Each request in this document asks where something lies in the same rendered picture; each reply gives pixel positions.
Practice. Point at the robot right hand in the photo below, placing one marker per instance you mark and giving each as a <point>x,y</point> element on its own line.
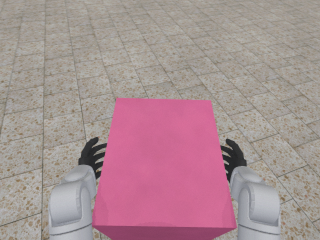
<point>236,158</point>

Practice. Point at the robot left hand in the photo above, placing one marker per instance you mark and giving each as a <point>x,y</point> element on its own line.
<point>88,157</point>

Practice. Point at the right robot forearm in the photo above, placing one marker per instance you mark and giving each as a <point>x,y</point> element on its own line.
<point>259,207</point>

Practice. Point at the left robot forearm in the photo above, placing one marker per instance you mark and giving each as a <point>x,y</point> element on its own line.
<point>69,205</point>

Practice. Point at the carton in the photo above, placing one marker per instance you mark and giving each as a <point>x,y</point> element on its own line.
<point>163,175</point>

